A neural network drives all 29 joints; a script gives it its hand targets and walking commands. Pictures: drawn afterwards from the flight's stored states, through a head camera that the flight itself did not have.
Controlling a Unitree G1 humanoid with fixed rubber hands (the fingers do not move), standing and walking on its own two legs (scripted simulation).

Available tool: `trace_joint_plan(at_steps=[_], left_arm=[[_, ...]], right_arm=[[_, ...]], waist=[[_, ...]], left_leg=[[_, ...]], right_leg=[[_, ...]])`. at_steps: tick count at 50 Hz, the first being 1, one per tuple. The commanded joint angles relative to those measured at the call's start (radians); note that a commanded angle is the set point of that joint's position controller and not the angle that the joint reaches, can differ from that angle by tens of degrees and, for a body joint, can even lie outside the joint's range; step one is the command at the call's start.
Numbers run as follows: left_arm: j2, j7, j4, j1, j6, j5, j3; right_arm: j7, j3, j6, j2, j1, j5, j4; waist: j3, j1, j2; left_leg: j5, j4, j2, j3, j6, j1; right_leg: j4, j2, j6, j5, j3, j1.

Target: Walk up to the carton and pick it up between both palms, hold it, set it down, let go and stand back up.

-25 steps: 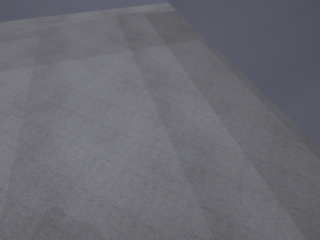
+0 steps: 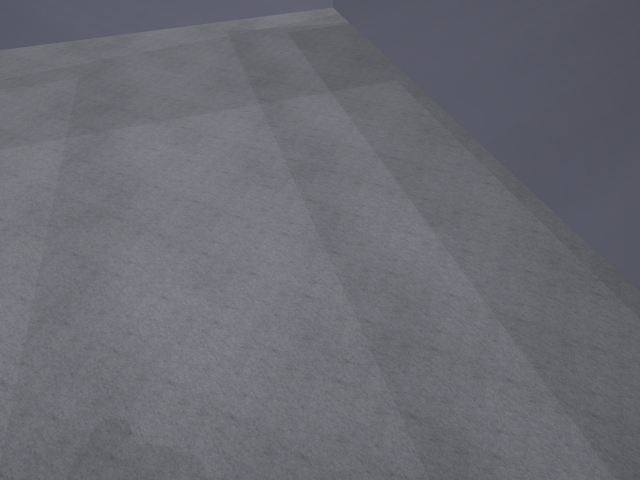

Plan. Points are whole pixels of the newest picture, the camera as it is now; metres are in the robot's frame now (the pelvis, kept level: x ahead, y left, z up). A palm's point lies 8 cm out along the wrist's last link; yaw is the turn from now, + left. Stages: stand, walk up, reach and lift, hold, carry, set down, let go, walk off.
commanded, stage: stand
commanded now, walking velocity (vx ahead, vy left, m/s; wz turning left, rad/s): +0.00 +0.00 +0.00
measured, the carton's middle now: out of the picture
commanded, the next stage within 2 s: walk up in 0.24 s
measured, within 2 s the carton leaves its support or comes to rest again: neither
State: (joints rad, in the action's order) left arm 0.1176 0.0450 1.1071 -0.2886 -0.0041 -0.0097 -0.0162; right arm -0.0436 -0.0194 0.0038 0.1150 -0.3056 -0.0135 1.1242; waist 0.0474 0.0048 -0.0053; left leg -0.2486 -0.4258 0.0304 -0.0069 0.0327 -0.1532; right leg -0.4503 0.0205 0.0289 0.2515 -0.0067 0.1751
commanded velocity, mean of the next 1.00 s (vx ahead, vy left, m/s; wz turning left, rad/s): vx -0.01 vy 0.00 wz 0.28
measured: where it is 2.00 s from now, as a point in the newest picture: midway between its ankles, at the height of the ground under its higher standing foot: outside the picture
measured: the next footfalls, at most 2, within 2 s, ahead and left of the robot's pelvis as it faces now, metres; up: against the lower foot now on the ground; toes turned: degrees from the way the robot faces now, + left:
left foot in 0.76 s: -0.02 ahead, +0.15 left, +0.00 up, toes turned +18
right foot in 1.46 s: -0.06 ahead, -0.09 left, +0.00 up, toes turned +32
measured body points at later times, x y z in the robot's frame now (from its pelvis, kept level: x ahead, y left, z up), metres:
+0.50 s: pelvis -0.02 +0.00 +0.00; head +0.01 +0.00 +0.45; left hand -0.04 +0.21 -0.16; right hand -0.05 -0.20 -0.17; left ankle -0.01 +0.14 -0.74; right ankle +0.00 -0.10 -0.74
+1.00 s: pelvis -0.05 +0.08 +0.00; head -0.01 +0.14 +0.45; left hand -0.04 +0.35 -0.16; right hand +0.06 -0.14 -0.13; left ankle -0.05 +0.14 -0.74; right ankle -0.03 -0.10 -0.64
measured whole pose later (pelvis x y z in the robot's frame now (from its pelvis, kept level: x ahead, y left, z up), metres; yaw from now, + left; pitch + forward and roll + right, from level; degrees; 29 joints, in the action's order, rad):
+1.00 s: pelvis -0.05 +0.08 +0.00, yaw +18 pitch +2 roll -4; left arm 0.25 0.02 0.92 -0.13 0.04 -0.02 -0.07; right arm -0.01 -0.05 -0.01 0.15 -0.25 -0.02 0.92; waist 0.10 -0.01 0.01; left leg -0.21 -0.47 -0.01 0.01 -0.09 -0.29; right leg -1.14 -0.07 -0.05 0.32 -0.04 0.52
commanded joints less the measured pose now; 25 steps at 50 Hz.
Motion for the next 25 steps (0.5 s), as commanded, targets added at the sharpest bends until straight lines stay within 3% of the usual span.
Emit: trace_joint_plan(at_steps=[1, 2, 3, 5, 6, 7, 8, 9, 10, 11, 12, 13, 15, 16, 17, 18, 19, 20, 21, 22, 23, 24, 25], left_arm=[[0.066, 0.000, -0.004, -0.082, -0.007, 0.001, -0.010], [0.068, 0.002, -0.003, -0.089, -0.011, 0.002, -0.007], [0.086, 0.004, -0.001, -0.102, -0.013, 0.003, -0.011], [0.102, 0.003, 0.001, -0.083, -0.011, -0.003, -0.014], [0.115, 0.003, -0.008, -0.072, -0.013, -0.006, -0.016], [0.109, 0.002, -0.006, -0.062, -0.010, -0.006, -0.015], [0.082, 0.003, -0.001, -0.074, -0.011, 0.000, -0.010], [0.067, 0.001, 0.001, -0.083, -0.012, -0.002, -0.005], [0.031, 0.002, 0.012, -0.121, -0.011, 0.001, 0.003], [0.068, 0.002, 0.014, -0.116, -0.009, -0.001, -0.006], [0.048, 0.003, 0.017, -0.104, -0.007, 0.003, 0.000], [0.061, 0.001, 0.011, -0.081, -0.007, -0.004, -0.005], [0.059, -0.004, 0.016, -0.133, -0.005, 0.002, -0.006], [0.043, -0.003, 0.018, -0.114, -0.005, -0.001, 0.001], [0.064, -0.003, 0.018, -0.096, -0.007, 0.001, -0.004], [0.060, -0.005, 0.019, -0.116, -0.010, 0.005, -0.002], [0.051, -0.001, 0.020, -0.106, -0.006, 0.001, 0.001], [0.048, 0.000, 0.014, -0.096, -0.005, 0.000, 0.001], [0.042, -0.003, 0.018, -0.090, -0.009, 0.001, 0.005], [0.169, 0.015, -0.050, -0.013, -0.009, 0.011, -0.065], [0.209, 0.017, -0.060, -0.055, -0.012, 0.004, -0.050], [0.194, 0.023, -0.074, -0.092, -0.006, -0.005, -0.046], [0.178, 0.026, -0.088, -0.129, 0.002, -0.003, -0.051]], right_arm=[[-0.009, -0.017, -0.008, 0.072, -0.073, 0.000, -0.008], [-0.006, -0.020, -0.012, 0.082, -0.095, -0.001, 0.000], [-0.011, -0.019, -0.013, 0.069, -0.108, 0.006, 0.007], [-0.010, -0.004, -0.008, 0.041, -0.078, 0.003, 0.006], [-0.007, -0.012, -0.012, 0.073, -0.093, 0.006, 0.015], [-0.002, -0.009, -0.005, 0.058, -0.105, 0.000, 0.017], [-0.004, -0.013, -0.003, 0.074, -0.107, 0.000, 0.010], [-0.003, -0.019, 0.000, 0.098, -0.100, 0.000, 0.023], [-0.001, -0.019, -0.001, 0.098, -0.081, -0.002, 0.021], [0.005, -0.001, -0.003, 0.040, -0.102, -0.001, 0.011], [-0.002, -0.011, -0.006, 0.053, -0.098, -0.003, 0.013], [0.000, -0.007, -0.005, 0.048, -0.116, -0.005, 0.026], [-0.003, 0.000, -0.004, 0.036, -0.088, 0.003, 0.017], [-0.002, -0.004, 0.000, 0.057, -0.122, 0.000, 0.021], [-0.006, -0.004, -0.001, 0.048, -0.132, 0.005, 0.024], [-0.003, -0.008, -0.002, 0.070, -0.098, -0.007, 0.016], [-0.004, -0.010, -0.001, 0.054, -0.082, -0.002, 0.002], [0.001, -0.001, -0.004, 0.041, -0.078, -0.001, 0.001], [0.000, 0.006, -0.005, 0.020, -0.115, 0.006, 0.015], [-0.005, -0.013, 0.005, 0.108, -0.049, -0.014, -0.031], [0.006, -0.008, 0.002, 0.113, -0.081, -0.011, -0.031], [0.012, -0.020, -0.003, 0.133, -0.065, -0.016, -0.049], [0.013, -0.027, -0.006, 0.122, -0.019, -0.020, -0.080]], waist=[[0.040, 0.001, 0.013], [0.043, -0.009, -0.003], [0.034, 0.001, 0.004], [0.074, 0.009, -0.041], [0.056, -0.003, -0.044], [0.054, -0.015, 0.004], [0.050, -0.009, 0.069], [0.030, -0.005, 0.008], [0.039, 0.015, 0.011], [0.058, -0.004, -0.015], [0.089, 0.004, 0.014], [0.083, -0.011, -0.030], [0.067, 0.020, -0.026], [0.066, 0.010, -0.025], [0.059, -0.004, 0.033], [0.053, 0.018, 0.037], [0.076, 0.015, 0.033], [0.101, 0.005, 0.015], [0.080, -0.011, 0.032], [0.184, -0.031, 0.059], [-0.035, 0.017, 0.016], [-0.038, 0.011, -0.014], [-0.058, 0.040, 0.075]], left_leg=[[0.086, 0.057, 0.040, -0.029, -0.034, -0.009], [0.102, 0.055, 0.041, -0.033, -0.031, -0.014], [0.100, 0.055, 0.047, -0.024, -0.030, -0.010], [0.095, 0.058, 0.055, -0.032, -0.031, -0.054], [0.063, 0.067, 0.041, -0.031, -0.020, -0.085], [0.064, 0.081, 0.041, -0.030, -0.030, -0.075], [0.078, 0.058, 0.035, -0.023, -0.026, -0.042], [0.068, 0.065, 0.048, -0.027, -0.031, -0.026], [0.071, 0.063, 0.047, -0.023, -0.028, -0.025], [0.055, 0.062, 0.037, -0.022, -0.028, -0.046], [0.068, 0.064, 0.030, -0.013, -0.019, -0.056], [0.066, 0.073, 0.046, -0.025, -0.022, -0.066], [0.041, 0.090, 0.045, -0.017, -0.022, -0.068], [0.041, 0.091, 0.051, -0.034, -0.030, -0.102], [0.033, 0.075, 0.033, -0.025, -0.022, -0.096], [0.063, 0.070, 0.044, -0.031, -0.024, -0.064], [0.053, 0.075, 0.038, -0.028, -0.027, -0.048], [0.068, 0.075, 0.048, -0.027, -0.034, -0.047], [0.081, 0.063, 0.048, -0.029, -0.033, -0.044], [0.484, -0.096, 0.125, -0.022, -0.030, -0.082], [0.250, -0.146, 0.049, -0.038, -0.042, -0.156], [0.212, -0.191, 0.052, -0.050, -0.046, -0.229], [0.151, -0.252, 0.032, -0.033, -0.047, -0.235]], right_leg=[[0.113, -0.075, 0.004, -0.036, 0.083, 0.064], [0.114, -0.078, 0.012, -0.067, 0.104, 0.049], [0.115, -0.084, 0.018, -0.064, 0.102, 0.056], [0.113, -0.084, 0.021, -0.097, 0.096, 0.023], [0.122, -0.083, 0.026, -0.071, 0.096, 0.003], [0.110, -0.092, 0.023, -0.081, 0.097, 0.016], [0.140, -0.097, 0.032, -0.010, 0.130, 0.044], [0.123, -0.082, 0.018, -0.052, 0.096, 0.041], [0.123, -0.078, 0.013, -0.067, 0.098, 0.046], [0.119, -0.077, 0.013, -0.052, 0.099, 0.044], [0.138, -0.087, 0.016, 0.000, 0.111, 0.065], [0.123, -0.082, 0.016, -0.047, 0.098, 0.032], [0.112, -0.080, 0.015, -0.054, 0.111, 0.025], [0.100, -0.079, 0.019, -0.085, 0.091, -0.011], [0.127, -0.088, 0.019, -0.010, 0.103, -0.002], [0.131, -0.082, 0.015, -0.011, 0.103, 0.024], [0.136, -0.086, 0.015, 0.013, 0.118, 0.081], [0.131, -0.089, 0.012, -0.017, 0.117, 0.080], [0.133, -0.086, 0.011, -0.033, 0.108, 0.072], [-0.015, -0.104, 0.006, -0.442, 0.046, 0.133], [-0.023, -0.128, 0.003, -0.126, -0.004, -0.058], [-0.020, -0.150, 0.013, -0.049, 0.027, -0.091], [0.007, -0.199, 0.031, -0.025, 0.070, -0.083]])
